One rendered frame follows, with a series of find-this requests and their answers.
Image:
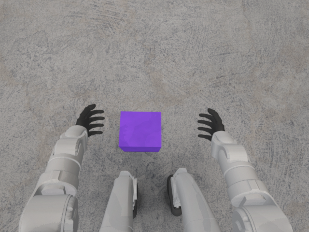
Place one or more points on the left robot forearm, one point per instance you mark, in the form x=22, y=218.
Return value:
x=61, y=174

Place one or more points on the robot left upper arm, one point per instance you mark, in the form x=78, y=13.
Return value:
x=51, y=213

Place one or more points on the right robot foot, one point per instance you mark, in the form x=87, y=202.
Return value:
x=176, y=211

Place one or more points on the robot right upper arm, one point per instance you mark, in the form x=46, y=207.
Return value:
x=259, y=218

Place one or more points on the carton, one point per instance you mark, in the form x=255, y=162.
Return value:
x=140, y=131

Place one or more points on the right robot hand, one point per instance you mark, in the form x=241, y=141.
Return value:
x=215, y=124

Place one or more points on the left robot hand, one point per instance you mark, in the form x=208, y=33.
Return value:
x=85, y=119

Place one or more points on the robot left thigh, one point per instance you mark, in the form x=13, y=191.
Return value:
x=118, y=216

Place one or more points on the right robot forearm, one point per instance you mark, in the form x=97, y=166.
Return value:
x=244, y=186

